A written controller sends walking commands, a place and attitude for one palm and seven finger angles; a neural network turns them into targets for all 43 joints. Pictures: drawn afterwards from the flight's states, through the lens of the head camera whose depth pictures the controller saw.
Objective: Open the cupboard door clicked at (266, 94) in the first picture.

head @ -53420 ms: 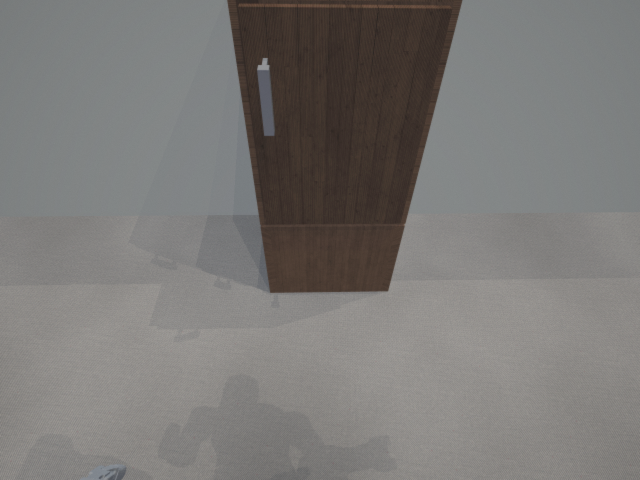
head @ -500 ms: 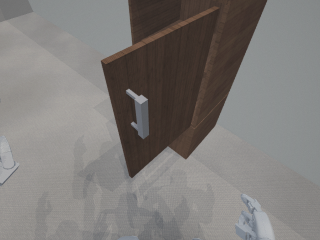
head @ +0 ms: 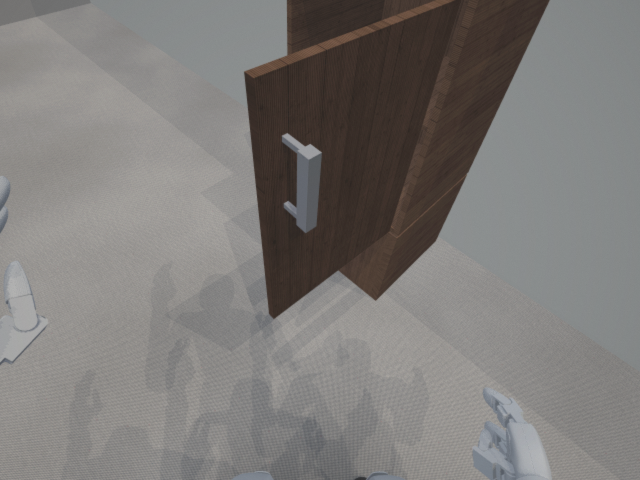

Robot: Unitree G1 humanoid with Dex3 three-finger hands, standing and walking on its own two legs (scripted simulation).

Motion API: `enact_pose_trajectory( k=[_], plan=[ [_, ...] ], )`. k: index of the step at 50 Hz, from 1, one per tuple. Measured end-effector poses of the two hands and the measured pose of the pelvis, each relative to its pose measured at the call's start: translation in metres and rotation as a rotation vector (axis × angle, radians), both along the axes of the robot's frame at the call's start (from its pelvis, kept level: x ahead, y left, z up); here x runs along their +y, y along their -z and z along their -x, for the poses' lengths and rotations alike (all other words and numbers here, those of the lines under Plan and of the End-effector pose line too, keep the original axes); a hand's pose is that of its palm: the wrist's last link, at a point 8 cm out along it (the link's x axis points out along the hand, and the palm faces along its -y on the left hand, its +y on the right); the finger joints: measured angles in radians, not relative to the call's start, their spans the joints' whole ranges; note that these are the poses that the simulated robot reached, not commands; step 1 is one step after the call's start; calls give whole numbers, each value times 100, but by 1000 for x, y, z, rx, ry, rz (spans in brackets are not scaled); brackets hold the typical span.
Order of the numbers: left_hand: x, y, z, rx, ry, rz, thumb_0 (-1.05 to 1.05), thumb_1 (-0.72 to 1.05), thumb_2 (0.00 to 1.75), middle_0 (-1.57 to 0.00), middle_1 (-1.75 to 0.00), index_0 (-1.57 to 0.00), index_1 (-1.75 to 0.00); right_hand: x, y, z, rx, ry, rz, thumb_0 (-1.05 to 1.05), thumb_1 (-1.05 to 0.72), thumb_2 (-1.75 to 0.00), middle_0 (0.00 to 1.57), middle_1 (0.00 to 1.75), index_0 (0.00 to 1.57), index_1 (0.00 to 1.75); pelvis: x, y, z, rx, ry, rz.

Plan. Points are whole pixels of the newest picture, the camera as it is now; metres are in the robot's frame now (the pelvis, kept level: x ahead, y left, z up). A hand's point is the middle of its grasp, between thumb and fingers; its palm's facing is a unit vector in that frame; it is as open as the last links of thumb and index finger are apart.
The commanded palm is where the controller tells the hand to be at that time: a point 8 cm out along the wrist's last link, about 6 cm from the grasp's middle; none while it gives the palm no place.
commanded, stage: step back with the hand held close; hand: left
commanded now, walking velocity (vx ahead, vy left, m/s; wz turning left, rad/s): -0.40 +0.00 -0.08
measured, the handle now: (298, 184) +0.50 +0.07 +0.07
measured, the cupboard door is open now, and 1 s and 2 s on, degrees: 86 86 86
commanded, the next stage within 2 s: stop stepping back and stand still in 0.04 s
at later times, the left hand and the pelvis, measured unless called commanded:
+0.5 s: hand (6, 455) +0.12 +0.22 +0.18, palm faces +0.33 -0.82 -0.47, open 7.4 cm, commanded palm +0.07 +0.26 +0.19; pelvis -0.10 -0.02 +0.01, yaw -6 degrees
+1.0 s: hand out of the picture +0.08 +0.23 +0.17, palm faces +0.35 -0.83 -0.44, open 7.4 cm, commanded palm +0.02 +0.27 +0.19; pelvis -0.16 -0.01 +0.01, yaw -7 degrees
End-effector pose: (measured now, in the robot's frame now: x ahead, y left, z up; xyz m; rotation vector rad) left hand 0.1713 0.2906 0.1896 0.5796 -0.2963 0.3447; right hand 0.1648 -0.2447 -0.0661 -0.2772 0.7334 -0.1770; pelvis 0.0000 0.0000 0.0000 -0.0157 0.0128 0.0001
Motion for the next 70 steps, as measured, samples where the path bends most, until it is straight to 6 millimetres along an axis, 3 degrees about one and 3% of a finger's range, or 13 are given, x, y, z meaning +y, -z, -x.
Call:
enact_pose_trajectory(
  k=[6, 13, 17, 20, 25, 28, 32, 37, 42, 48, 59, 70],
  plan=[
    [12, -7, 28, 9, -13, 0, 2, 88, 90, -21, -30, -21, -30, 16, -15, 21, -45, -16, -14, 2, -90, -90, 21, 30, 20, 29, 1, -10, 32, -1, 21, 30],
    [-9, -15, 56, -14, 14, 75, 2, 89, 90, -21, -30, -21, -30, 22, -22, 62, -70, -31, -66, 2, -90, -90, 21, 30, 20, 30, -9, -18, 67, 29, 65, 39],
    [-29, -12, 73, 20, 53, 2, 2, 89, 90, -21, -30, -20, -30, 9, -11, 89, -75, -26, -86, 1, -90, -90, 21, 30, 20, 30, -22, -7, 93, 54, 86, -26],
    [-36, -13, 83, 49, 83, 0, 2, 89, 90, -21, -30, -21, -30, -6, -2, 119, -9, 19, -81, 1, -90, -90, 21, 30, 20, 30, -22, -11, 103, 30, 99, -8],
    [-28, -9, 92, 33, 61, 22, 1, 88, 90, -21, -30, -21, -30, -31, 0, 167, 51, 117, -28, 2, -90, -90, 21, 30, 20, 30, -20, -12, 103, 4, 106, -25],
    [-21, -1, 92, 1, 56, 49, 1, 88, 90, -21, -30, -21, -30, -42, 5, 186, 57, 168, 13, 2, -90, -90, 21, 30, 20, 30, -15, -5, 108, -11, 87, -17],
    [-21, 1, 97, 2, 61, 54, 2, 89, 90, -21, -30, -21, -30, -43, 1, 203, 29, 188, 22, 2, -90, -90, 20, 30, 20, 29, -14, -5, 123, -24, 107, -32],
    [-35, -9, 118, 18, 88, 7, 2, 89, 90, -21, -30, -21, -30, -32, 1, 214, -5, 161, -30, 2, -90, -90, 20, 30, 20, 29, -19, -9, 143, -25, 94, -20],
    [-37, -15, 139, 28, 79, 6, 2, 89, 90, -21, -30, -21, -30, -24, 6, 220, 39, 141, -71, 2, -90, -90, 21, 30, 20, 30, -20, -15, 148, -17, 128, -20],
    [-21, -3, 134, 26, 25, 62, 1, 88, 90, -21, -30, -21, -30, -16, 10, 216, 34, 128, -61, 2, -90, -90, 21, 30, 20, 30, -11, -13, 153, -32, 113, -3],
    [-18, -3, 144, 68, 102, 49, 2, 89, 90, -21, -30, -21, -30, -1, -19, 205, -76, 98, -42, 2, -90, -90, 21, 30, 20, 30, 0, -18, 170, -23, 129, 5],
    [1, 5, 153, 91, 36, 81, 2, 89, 90, -21, -30, -21, -30, 8, -14, 215, -29, 92, -30, 2, -90, -90, 21, 30, 20, 30, 10, -20, 174, -18, 121, 11]
  ],
)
